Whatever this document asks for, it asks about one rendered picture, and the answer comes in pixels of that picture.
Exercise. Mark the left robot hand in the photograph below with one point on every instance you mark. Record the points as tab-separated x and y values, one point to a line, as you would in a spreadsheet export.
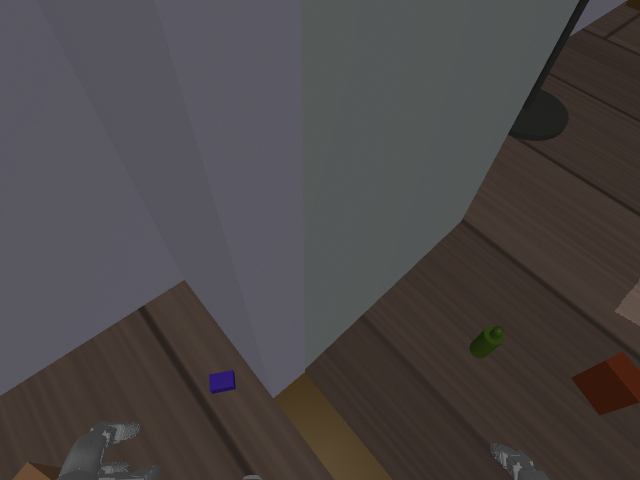
87	453

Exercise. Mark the floor lamp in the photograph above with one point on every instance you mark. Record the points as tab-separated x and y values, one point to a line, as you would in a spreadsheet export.
543	116

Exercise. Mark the right robot hand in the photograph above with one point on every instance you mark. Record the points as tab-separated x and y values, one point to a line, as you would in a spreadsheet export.
518	464

